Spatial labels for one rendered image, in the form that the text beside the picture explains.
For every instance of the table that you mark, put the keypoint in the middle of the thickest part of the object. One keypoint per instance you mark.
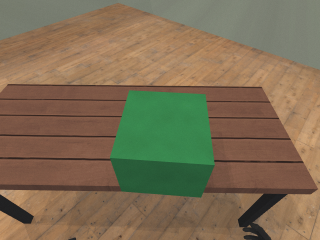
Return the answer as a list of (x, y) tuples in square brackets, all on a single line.
[(59, 137)]

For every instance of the carton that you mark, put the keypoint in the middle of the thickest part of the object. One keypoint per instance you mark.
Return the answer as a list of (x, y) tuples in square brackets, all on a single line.
[(163, 144)]

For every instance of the right robot hand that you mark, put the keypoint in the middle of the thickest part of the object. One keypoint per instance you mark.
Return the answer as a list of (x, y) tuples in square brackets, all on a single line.
[(256, 229)]

